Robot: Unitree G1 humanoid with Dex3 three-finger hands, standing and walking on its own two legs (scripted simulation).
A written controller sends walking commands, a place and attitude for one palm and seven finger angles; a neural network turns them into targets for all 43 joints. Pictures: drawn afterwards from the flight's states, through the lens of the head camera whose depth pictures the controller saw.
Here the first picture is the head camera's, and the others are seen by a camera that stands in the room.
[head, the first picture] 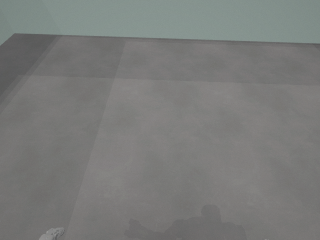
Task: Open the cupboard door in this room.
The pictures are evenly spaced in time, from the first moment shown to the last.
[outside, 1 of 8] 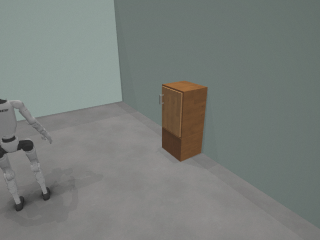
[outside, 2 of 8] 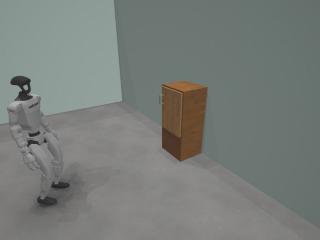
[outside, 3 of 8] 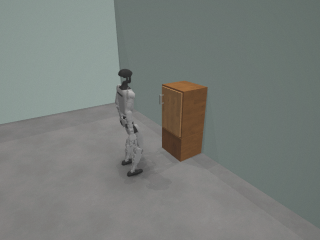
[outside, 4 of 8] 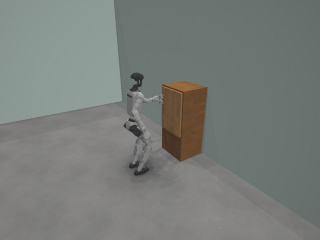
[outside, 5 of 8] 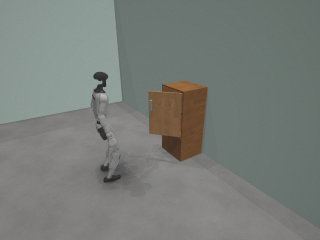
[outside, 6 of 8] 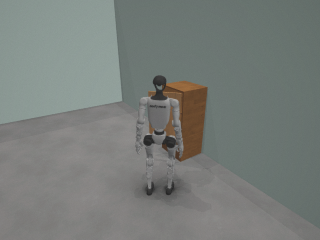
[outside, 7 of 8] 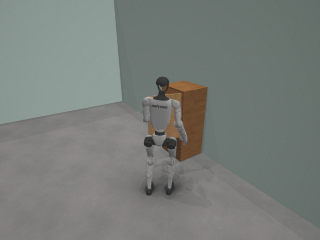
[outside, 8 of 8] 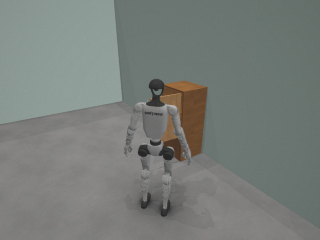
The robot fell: no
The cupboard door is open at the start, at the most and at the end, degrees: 0 86 86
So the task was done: yes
